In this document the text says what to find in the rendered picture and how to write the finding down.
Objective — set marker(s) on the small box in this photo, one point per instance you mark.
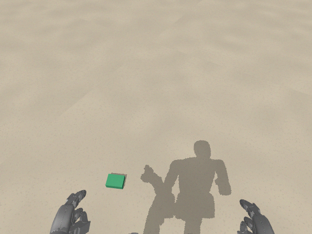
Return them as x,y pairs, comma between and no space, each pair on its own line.
115,181

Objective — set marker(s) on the left robot hand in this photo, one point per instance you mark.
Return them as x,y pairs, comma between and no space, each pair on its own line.
67,216

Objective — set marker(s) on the right robot hand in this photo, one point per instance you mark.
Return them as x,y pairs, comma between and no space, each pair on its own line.
258,223

